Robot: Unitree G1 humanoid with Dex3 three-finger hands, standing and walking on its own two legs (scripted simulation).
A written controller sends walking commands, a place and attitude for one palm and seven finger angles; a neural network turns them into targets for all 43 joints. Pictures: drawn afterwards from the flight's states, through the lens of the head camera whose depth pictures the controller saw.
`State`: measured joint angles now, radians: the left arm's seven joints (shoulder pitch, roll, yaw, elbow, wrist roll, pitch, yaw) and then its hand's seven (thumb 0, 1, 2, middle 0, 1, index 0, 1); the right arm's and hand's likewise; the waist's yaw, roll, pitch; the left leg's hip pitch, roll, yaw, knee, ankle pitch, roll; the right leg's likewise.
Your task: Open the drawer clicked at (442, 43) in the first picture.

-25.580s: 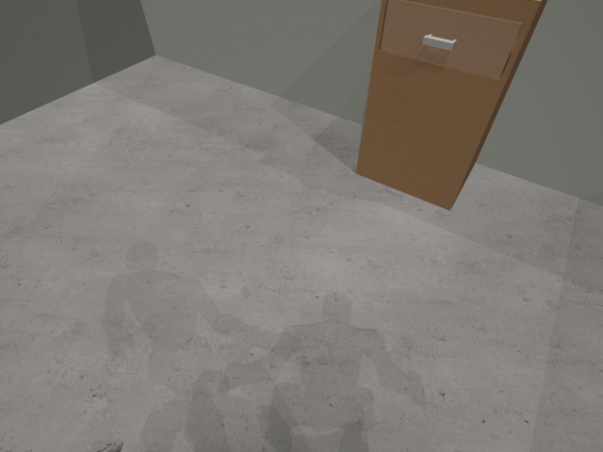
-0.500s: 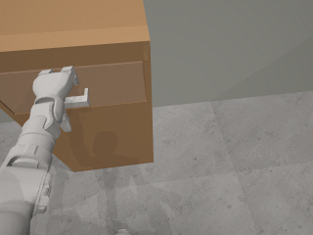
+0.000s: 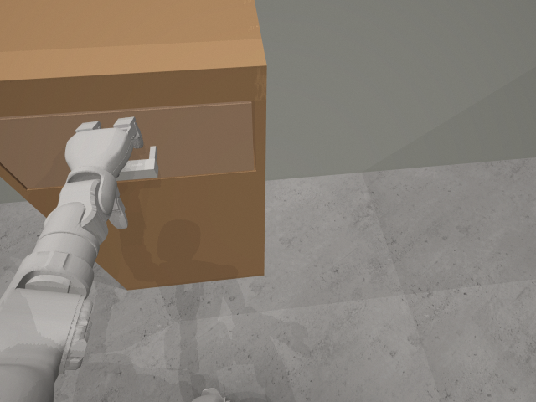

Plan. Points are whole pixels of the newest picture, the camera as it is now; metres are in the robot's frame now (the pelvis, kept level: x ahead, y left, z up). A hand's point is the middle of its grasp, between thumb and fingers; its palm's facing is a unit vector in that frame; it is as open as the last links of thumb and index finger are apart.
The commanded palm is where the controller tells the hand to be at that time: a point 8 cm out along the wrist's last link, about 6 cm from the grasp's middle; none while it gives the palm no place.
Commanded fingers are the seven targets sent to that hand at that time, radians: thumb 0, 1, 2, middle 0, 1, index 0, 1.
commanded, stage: lower the fingers behind the handle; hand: left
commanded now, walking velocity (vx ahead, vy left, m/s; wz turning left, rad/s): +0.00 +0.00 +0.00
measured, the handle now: (127, 161) +0.53 +0.24 +0.01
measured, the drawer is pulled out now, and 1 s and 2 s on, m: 0.00 0.00 0.00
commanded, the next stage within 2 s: close the thumb around the handle in 1.36 s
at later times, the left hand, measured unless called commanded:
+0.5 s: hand (120, 179) +0.48 +0.23 +0.02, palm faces -0.08 -0.03 -1.00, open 13.9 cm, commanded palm +0.46 +0.24 +0.07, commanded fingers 0.00 -0.50 0.30 -0.30 -1.20 -0.30 -1.20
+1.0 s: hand (123, 188) +0.47 +0.23 +0.01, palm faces -0.05 -0.01 -1.00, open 13.9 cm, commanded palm +0.45 +0.24 +0.04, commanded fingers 0.00 -0.50 0.30 -0.30 -1.20 -0.30 -1.20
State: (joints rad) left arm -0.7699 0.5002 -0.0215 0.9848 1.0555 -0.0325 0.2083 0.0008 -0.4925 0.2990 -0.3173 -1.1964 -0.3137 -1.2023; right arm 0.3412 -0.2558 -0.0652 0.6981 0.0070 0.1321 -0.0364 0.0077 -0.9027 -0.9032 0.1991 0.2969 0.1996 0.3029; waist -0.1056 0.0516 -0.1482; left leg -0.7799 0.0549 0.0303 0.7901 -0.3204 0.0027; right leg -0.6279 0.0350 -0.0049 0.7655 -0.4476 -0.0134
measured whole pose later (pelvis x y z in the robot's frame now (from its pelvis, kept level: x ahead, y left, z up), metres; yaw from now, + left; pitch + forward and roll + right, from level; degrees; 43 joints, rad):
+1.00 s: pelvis -0.02 +0.01 -0.02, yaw -1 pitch +22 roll -2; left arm -0.82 0.50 -0.04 1.07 1.09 -0.02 0.32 0.00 -0.49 0.30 -0.21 -1.24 -0.31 -1.20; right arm 0.37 -0.25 -0.04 0.69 0.00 0.13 -0.03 0.01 -0.90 -0.90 0.20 0.30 0.20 0.30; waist -0.13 0.06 -0.18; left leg -0.96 0.07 0.02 0.93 -0.34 0.01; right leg -0.81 0.05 -0.01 0.91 -0.48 -0.01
